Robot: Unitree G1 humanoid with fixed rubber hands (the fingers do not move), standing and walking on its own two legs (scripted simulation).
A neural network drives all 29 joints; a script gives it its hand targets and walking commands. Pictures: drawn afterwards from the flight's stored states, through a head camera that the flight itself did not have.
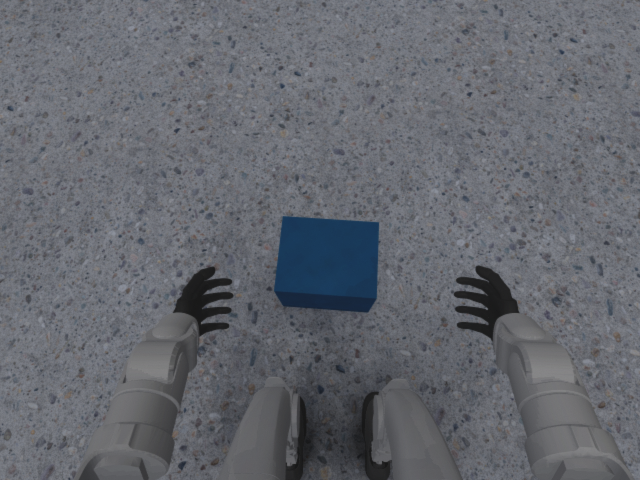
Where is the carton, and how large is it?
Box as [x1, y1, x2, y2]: [274, 216, 378, 312]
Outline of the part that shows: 283,216 274,291 282,304 287,306 367,312 376,298 378,222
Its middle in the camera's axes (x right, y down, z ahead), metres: +0.02 +0.06 +1.03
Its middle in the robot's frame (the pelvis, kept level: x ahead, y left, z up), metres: +0.52 +0.03 -0.59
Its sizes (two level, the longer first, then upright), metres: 0.240 0.191 0.202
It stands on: the floor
